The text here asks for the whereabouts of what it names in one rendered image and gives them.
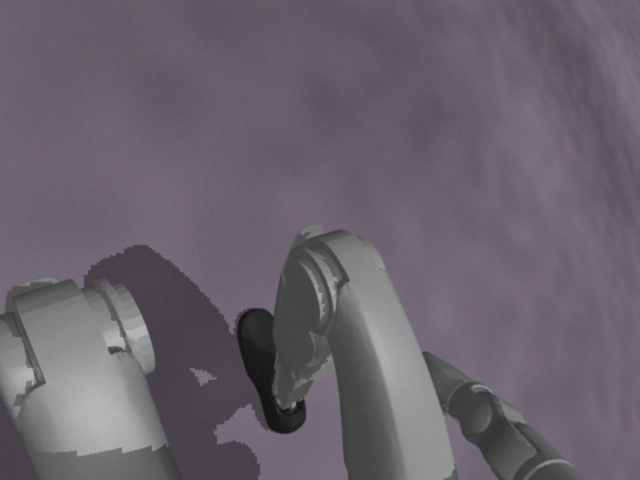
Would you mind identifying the right robot foot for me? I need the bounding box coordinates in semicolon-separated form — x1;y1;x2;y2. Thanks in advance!
237;308;306;434

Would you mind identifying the right robot hand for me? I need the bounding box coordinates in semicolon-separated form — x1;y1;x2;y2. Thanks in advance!
422;351;474;419

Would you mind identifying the right robot arm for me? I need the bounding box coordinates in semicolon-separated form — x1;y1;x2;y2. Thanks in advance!
448;382;585;480

